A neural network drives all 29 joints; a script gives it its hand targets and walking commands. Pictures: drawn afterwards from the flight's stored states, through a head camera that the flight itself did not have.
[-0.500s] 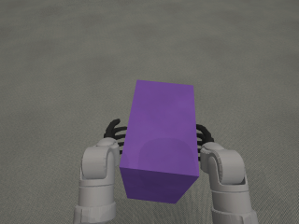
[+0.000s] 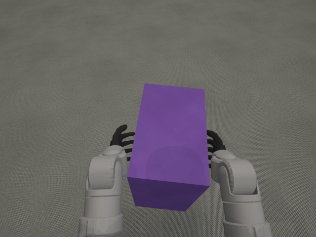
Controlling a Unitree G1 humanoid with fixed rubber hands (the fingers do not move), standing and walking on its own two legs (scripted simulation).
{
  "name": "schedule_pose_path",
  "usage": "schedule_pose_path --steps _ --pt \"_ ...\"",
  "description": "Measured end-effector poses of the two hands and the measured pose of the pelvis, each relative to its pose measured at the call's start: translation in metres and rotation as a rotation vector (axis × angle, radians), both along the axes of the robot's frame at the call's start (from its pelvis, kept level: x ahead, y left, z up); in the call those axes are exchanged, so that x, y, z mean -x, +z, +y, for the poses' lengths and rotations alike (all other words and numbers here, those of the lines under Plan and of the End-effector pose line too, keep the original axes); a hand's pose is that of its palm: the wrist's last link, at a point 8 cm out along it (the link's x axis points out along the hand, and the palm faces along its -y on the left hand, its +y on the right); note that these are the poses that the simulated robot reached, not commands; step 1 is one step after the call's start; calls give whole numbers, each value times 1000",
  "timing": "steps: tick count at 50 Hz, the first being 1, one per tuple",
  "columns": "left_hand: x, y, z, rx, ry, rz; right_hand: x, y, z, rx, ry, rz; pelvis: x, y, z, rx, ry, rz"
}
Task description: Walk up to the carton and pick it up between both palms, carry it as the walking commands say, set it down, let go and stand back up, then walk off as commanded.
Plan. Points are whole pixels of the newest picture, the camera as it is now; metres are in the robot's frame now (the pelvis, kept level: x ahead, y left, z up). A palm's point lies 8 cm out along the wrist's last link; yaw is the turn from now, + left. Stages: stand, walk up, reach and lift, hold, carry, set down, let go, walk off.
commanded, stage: carry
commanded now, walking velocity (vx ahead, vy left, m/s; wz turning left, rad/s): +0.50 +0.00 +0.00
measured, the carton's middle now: (166, 153) +0.34 +0.01 +0.01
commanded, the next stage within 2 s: none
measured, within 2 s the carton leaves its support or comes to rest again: neither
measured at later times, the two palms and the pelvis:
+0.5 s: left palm (122, 123) +0.38 +0.12 +0.09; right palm (216, 128) +0.36 -0.12 +0.09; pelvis +0.08 +0.00 +0.01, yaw -2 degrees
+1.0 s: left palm (131, 77) +0.60 +0.12 +0.08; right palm (202, 79) +0.58 -0.12 +0.08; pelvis +0.29 +0.00 +0.00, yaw -2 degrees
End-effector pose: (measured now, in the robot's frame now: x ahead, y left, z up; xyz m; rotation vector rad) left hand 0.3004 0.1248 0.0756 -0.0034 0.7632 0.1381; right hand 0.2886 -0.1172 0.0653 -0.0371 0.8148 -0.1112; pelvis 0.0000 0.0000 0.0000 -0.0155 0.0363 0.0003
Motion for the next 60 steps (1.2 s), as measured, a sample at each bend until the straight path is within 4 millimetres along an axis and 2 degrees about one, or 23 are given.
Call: schedule_pose_path --steps 5,9,13,19,23,27,33,41,46,51,57,60 --pt "-1 -5 0 -1 -1 6 -1 -4 0 1 2 5 -1 0 0 0 0 -2" --pt "-5 6 4 1 1 -17 -9 9 3 -5 2 -18 -9 -1 1 1 -1 7" --pt "-23 9 8 26 1 -36 -26 18 7 20 0 -37 -27 -2 5 -2 -6 23" --pt "-47 7 6 21 -21 39 -46 15 5 24 -16 38 -53 7 9 -1 -25 31" --pt "-66 14 1 9 -27 51 -62 19 1 10 -22 50 -70 13 6 -1 -34 46" --pt "-91 19 -9 9 -30 10 -85 23 -9 3 -33 8 -90 9 -1 -13 -37 52" --pt "-138 16 -11 23 -34 7 -132 24 -11 15 -37 5 -137 4 -3 -8 -24 74" --pt "-211 -1 -2 33 -35 76 -202 8 -2 30 -36 75 -211 5 7 6 -39 72" --pt "-260 5 -5 36 -30 13 -252 13 -4 24 -39 12 -255 1 4 4 -41 61" --pt "-305 1 -3 44 -27 -12 -299 12 -3 30 -39 -14 -297 -2 4 5 -28 73" --pt "-353 -24 13 57 -33 45 -348 -6 13 48 -41 42 -346 -5 21 25 -36 85" --pt "-375 -27 21 51 -40 76 -371 -9 21 50 -39 73 -373 0 29 38 -45 66"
